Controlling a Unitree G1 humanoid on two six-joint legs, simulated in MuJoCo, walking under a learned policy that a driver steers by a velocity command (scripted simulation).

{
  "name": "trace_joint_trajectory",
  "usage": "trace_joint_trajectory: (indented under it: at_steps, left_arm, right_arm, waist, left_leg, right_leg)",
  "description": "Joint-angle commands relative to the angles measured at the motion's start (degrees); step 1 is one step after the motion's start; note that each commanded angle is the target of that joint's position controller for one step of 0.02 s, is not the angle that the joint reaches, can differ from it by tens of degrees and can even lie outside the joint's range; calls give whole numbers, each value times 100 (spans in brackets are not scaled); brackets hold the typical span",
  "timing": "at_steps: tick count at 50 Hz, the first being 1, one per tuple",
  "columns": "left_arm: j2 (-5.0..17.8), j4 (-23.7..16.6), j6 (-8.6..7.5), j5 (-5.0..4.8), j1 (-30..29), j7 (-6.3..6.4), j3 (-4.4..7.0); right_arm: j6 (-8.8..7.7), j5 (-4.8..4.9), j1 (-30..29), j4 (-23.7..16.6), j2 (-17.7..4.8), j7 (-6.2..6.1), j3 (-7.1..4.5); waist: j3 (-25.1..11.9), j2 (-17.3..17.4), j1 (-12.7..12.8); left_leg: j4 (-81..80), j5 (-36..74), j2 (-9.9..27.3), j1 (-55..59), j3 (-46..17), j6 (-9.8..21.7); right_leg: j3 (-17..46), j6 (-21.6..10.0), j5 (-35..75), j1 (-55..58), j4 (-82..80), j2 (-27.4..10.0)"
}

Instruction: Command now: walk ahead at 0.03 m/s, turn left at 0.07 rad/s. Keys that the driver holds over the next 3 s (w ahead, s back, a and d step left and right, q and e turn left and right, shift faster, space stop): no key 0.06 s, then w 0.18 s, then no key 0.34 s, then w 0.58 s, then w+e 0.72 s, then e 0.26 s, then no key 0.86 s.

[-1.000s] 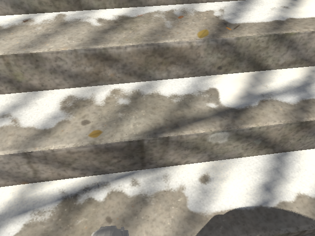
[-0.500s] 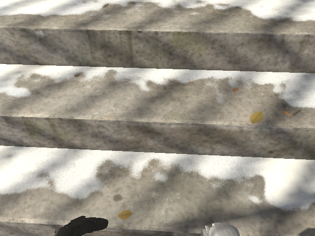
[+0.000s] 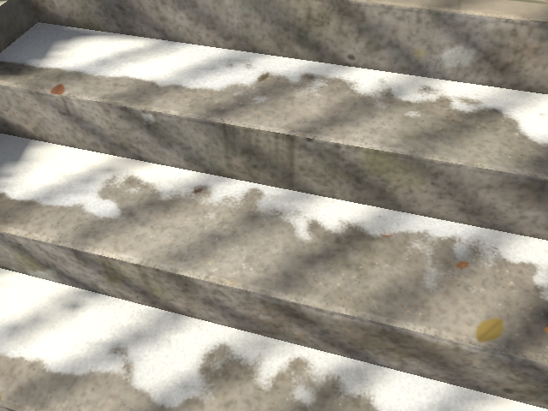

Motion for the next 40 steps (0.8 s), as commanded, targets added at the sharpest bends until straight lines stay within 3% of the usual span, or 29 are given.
trace_joint_trajectory:
  at_steps: [1,2,3,4,5,6,7,8,9,12,14,16,17,18,20,21,22,23,26,29,30,31,32,33,34,35,37,38,40]
  left_arm:
    - [464,-255,-117,-119,-555,-257,78]
    - [317,-128,-40,-134,-237,-371,52]
    - [350,24,-48,-33,664,-297,144]
    - [520,59,-59,112,597,-229,135]
    - [774,-110,-11,223,-48,-168,219]
    - [974,-158,31,297,-71,-77,330]
    - [889,47,278,115,615,321,392]
    - [809,83,357,73,584,440,384]
    - [836,40,365,89,539,484,424]
    - [914,64,326,90,557,464,514]
    - [825,111,318,95,569,478,514]
    - [597,65,291,-28,327,493,428]
    - [472,36,253,-64,412,512,380]
    - [419,43,216,-62,547,537,327]
    - [430,129,262,-83,893,553,260]
    - [258,235,288,-16,1027,195,261]
    - [433,193,291,-26,958,26,284]
    - [477,156,294,-26,990,-39,290]
    - [318,227,314,3,1252,-39,231]
    - [98,184,396,-31,1249,-26,225]
    - [195,211,412,-5,1378,-10,277]
    - [429,211,430,106,1434,38,377]
    - [557,213,446,227,1452,80,438]
    - [637,-140,452,58,897,492,406]
    - [572,-191,463,45,838,642,377]
    - [543,-234,452,69,825,689,353]
    - [528,-308,398,92,942,646,356]
    - [523,-309,379,90,1055,614,365]
    - [811,-246,356,68,1357,604,447]
  right_arm:
    - [-174,149,85,-254,-398,-89,-84]
    - [-201,178,157,-288,-303,-189,-31]
    - [-239,307,-372,-505,-611,-206,-18]
    - [-218,411,-638,-491,-628,-190,-83]
    - [-166,383,-499,-380,-502,-208,-80]
    - [-137,238,-429,-339,-576,-261,-138]
    - [6,-1,1013,-51,-194,-547,-91]
    - [70,0,1091,76,-269,-662,-133]
    - [88,19,972,-38,-264,-706,-158]
    - [25,75,617,-331,-33,-647,-138]
    - [-92,84,791,-353,269,-610,-58]
    - [-146,90,1217,-259,264,-654,-22]
    - [-148,103,1315,-241,99,-691,-49]
    - [-134,135,1377,-261,27,-738,-62]
    - [-67,152,1430,-315,156,-818,9]
    - [10,271,626,-482,102,-473,2]
    - [86,268,574,-506,22,-268,2]
    - [140,228,809,-396,35,-146,2]
    - [134,170,915,-322,126,-132,-26]
    - [144,213,809,-257,192,-125,-5]
    - [163,177,904,-224,50,-143,-66]
    - [175,88,968,-203,-181,-180,-167]
    - [185,-13,945,-191,-259,-218,-217]
    - [154,129,1015,-259,-122,-650,-151]
    - [155,116,1025,-227,-188,-806,-172]
    - [158,106,1044,-229,-293,-860,-202]
    - [168,127,1019,-266,-366,-830,-251]
    - [172,153,837,-339,-334,-808,-252]
    - [104,215,328,-574,-149,-766,-176]
  waist:
    - [187,-425,-363]
    - [87,-560,-266]
    - [-197,-17,441]
    - [-35,152,327]
    - [183,-74,127]
    - [234,-189,137]
    - [-62,-539,-10]
    - [252,-256,-29]
    - [374,-259,-15]
    - [422,-594,27]
    - [461,-990,-92]
    - [480,-611,-307]
    - [402,-61,-221]
    - [239,217,-179]
    - [-118,312,-107]
    - [-693,-446,0]
    - [-294,-525,-30]
    - [-197,-395,-113]
    - [-176,-383,-165]
    - [-88,-332,-180]
    - [-67,-361,-186]
    - [24,-379,-181]
    - [165,-350,-167]
    - [383,-151,-209]
    - [700,53,-213]
    - [903,231,-215]
    - [832,208,-141]
    - [827,-2,-22]
    - [783,-1028,231]
  left_leg:
    - [-2135,457,-49,1643,371,152]
    - [-2362,704,16,1858,259,354]
    - [-2267,1021,-6,1917,39,952]
    - [-2576,-699,-10,1236,-167,1235]
    - [-2794,-1467,-71,756,-173,1197]
    - [-2663,-1719,-147,622,-120,1256]
    - [-2752,-1935,-124,1141,-210,1193]
    - [-2700,-2103,-194,1121,-188,1152]
    - [-2629,-2166,-231,1066,-151,1121]
    - [-2123,-1535,-393,714,181,1077]
    - [-1752,-579,-485,821,607,994]
    - [-2120,-180,-431,1653,465,1034]
    - [-2219,744,-267,2078,143,1076]
    - [-2262,2076,-56,2641,-145,1149]
    - [-2386,4072,313,3437,-408,1312]
    - [-2068,2972,76,3405,-223,1486]
    - [-1995,3008,-141,2889,9,1439]
    - [-1942,3252,-249,2701,202,1432]
    - [-1781,3414,-241,2700,251,1363]
    - [-1731,2962,-262,2571,349,1196]
    - [-1788,2272,-277,2560,390,1250]
    - [-1837,1099,-315,2448,419,1385]
    - [-1969,-40,-271,2258,324,1577]
    - [-2397,124,-67,2558,-122,1356]
    - [-2632,-158,38,2530,-333,1356]
    - [-2770,-22,156,2640,-545,1430]
    - [-2879,279,309,2893,-744,1592]
    - [-2805,399,223,2763,-588,1579]
    - [-1817,890,-352,1958,316,1333]
  right_leg:
    - [1462,-323,-1363,-167,-939,-1233]
    - [1556,-267,-1003,75,-747,-1248]
    - [1087,-107,-728,371,-712,-837]
    - [625,-2,-753,640,-679,-591]
    - [689,-129,-1170,835,-739,-664]
    - [923,-370,-1641,859,-948,-795]
    - [1040,-98,-1718,1028,-1002,-681]
    - [1132,-76,-1906,897,-1130,-688]
    - [1263,-102,-2121,859,-1232,-735]
    - [1786,-356,-2261,1259,-1588,-996]
    - [2009,-554,-1212,1491,-1679,-1282]
    - [1402,-455,1044,1221,-1032,-1035]
    - [964,-278,1942,1162,-573,-737]
    - [740,-107,2362,990,-228,-624]
    - [708,131,1506,1000,-256,-671]
    - [491,155,1397,1054,-48,-484]
    - [568,55,1920,1253,-230,-462]
    - [490,-22,2424,1311,-136,-396]
    - [522,-42,2699,1240,-36,-451]
    - [559,53,2744,1248,-134,-483]
    - [514,-18,2219,1238,-213,-462]
    - [466,-168,1289,1191,-259,-429]
    - [517,-318,314,1078,-337,-450]
    - [854,-183,344,1047,-418,-614]
    - [813,-129,-175,643,-297,-522]
    - [732,-100,-370,414,-146,-455]
    - [661,-90,-672,425,-204,-408]
    - [732,-137,-655,753,-506,-436]
    - [1450,-341,673,1932,-1207,-841]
